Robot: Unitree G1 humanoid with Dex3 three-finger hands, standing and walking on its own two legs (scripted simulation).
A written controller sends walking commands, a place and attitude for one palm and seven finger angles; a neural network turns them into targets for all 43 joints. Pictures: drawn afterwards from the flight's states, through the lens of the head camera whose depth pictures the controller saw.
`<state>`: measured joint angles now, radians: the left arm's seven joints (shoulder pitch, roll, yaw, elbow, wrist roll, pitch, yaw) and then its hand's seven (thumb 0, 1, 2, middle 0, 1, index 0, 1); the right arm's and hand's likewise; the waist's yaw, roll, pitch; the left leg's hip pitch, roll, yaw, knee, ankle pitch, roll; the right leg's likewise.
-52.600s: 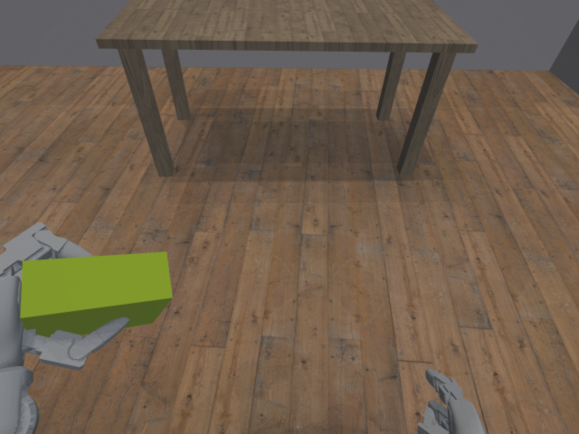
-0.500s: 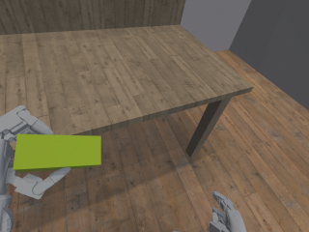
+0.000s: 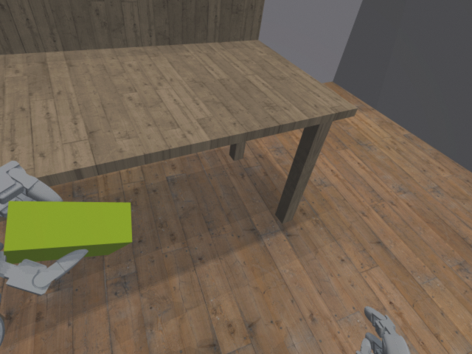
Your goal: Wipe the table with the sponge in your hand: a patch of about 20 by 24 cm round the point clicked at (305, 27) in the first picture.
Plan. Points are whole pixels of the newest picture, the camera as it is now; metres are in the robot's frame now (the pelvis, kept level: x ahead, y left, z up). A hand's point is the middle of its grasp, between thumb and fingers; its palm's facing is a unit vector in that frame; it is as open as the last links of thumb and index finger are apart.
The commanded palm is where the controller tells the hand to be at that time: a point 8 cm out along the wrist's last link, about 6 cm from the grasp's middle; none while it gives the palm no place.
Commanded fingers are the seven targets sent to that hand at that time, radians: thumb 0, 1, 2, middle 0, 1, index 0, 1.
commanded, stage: stop stepping back and stand still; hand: left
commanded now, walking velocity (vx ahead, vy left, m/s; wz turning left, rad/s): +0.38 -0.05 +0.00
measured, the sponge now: (86, 232) +0.23 +0.22 +0.15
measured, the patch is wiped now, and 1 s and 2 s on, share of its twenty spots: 1.00 1.00 1.00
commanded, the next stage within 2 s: stand and wait in 0.78 s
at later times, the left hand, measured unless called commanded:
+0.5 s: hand out of the picture +0.12 +0.25 +0.20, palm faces +0.45 -0.83 -0.33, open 9.4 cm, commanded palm +0.08 +0.29 +0.21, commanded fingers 0.00 0.10 1.30 -1.20 -1.60 -1.20 -1.60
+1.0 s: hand out of the picture +0.15 +0.28 +0.20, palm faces +0.50 -0.80 -0.34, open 9.4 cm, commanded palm +0.10 +0.30 +0.21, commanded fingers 0.00 0.10 1.30 -1.20 -1.60 -1.20 -1.60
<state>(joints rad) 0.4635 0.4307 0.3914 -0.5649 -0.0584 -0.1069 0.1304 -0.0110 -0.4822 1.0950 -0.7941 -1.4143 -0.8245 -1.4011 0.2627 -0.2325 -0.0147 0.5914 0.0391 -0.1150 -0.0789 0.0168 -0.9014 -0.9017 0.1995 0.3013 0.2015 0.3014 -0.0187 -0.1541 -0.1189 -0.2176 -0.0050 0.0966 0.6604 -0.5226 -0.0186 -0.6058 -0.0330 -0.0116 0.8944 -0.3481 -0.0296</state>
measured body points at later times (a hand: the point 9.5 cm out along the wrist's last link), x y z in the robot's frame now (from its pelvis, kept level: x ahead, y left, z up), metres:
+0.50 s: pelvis -0.07 +0.00 +0.01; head -0.10 +0.02 +0.46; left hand +0.09 +0.29 +0.21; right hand +0.11 -0.24 -0.05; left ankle -0.06 +0.11 -0.71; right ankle -0.01 -0.10 -0.66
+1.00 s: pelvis -0.04 +0.01 +0.02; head -0.06 +0.03 +0.47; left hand +0.12 +0.32 +0.22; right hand +0.13 -0.21 -0.05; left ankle -0.03 +0.12 -0.71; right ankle -0.02 -0.11 -0.71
